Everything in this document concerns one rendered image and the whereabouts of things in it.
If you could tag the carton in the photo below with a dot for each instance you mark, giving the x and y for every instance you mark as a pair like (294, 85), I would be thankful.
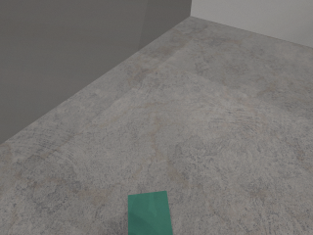
(149, 214)

